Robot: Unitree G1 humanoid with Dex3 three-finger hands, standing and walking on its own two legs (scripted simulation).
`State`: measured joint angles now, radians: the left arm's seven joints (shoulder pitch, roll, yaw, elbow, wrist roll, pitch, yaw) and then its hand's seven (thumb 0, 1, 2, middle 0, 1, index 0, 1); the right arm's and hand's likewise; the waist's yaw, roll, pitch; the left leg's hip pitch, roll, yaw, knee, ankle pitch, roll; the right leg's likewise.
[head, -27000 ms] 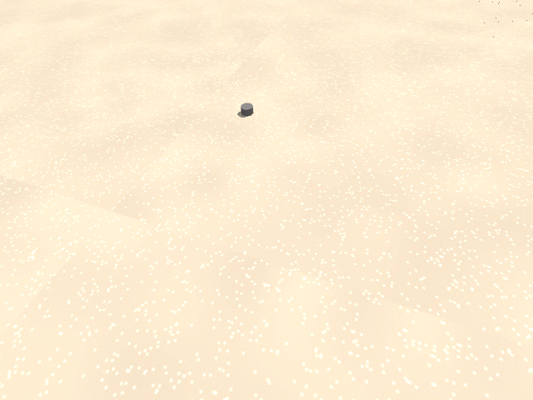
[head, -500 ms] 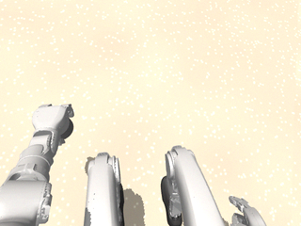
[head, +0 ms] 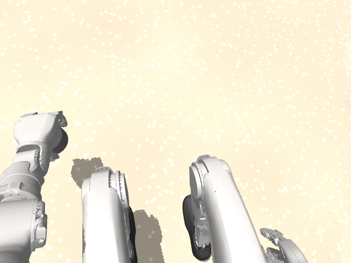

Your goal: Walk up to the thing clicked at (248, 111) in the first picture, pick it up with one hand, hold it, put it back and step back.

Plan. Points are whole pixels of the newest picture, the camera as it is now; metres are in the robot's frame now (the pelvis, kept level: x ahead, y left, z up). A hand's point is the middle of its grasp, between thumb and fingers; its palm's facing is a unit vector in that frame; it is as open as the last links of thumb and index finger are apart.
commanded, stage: crouch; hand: left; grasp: from above
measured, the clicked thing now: (48, 138) +0.42 +0.30 -0.20
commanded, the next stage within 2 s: lower in 0.26 s
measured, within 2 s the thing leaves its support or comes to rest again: rests again in 1.84 s
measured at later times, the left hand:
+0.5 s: hand (53, 143) +0.41 +0.29 -0.23, palm faces -0.48 -0.07 -0.88, open 9.8 cm
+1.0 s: hand (63, 142) +0.42 +0.29 -0.28, palm faces -0.46 -0.10 -0.88, open 9.9 cm
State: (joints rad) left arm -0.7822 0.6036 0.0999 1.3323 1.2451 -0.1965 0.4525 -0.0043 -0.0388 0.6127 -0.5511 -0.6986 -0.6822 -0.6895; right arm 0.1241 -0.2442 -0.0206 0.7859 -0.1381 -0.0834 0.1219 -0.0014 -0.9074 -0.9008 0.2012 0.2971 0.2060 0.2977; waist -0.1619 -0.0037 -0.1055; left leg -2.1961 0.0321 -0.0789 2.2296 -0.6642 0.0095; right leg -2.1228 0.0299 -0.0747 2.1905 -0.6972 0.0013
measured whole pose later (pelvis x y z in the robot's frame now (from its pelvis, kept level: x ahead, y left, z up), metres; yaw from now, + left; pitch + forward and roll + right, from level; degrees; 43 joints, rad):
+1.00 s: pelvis +0.00 +0.00 -0.08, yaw -4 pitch +31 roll -8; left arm -0.86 0.75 0.19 1.56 1.30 -0.24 0.57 -0.02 -0.03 0.61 -0.55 -0.68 -0.66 -0.70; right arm 0.07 -0.27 0.08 0.81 -0.22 -0.13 0.19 0.00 -0.90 -0.90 0.20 0.30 0.21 0.30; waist -0.24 -0.06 0.02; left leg -2.36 0.04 -0.15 2.50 -0.69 0.00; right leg -2.27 0.05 -0.13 2.42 -0.71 0.00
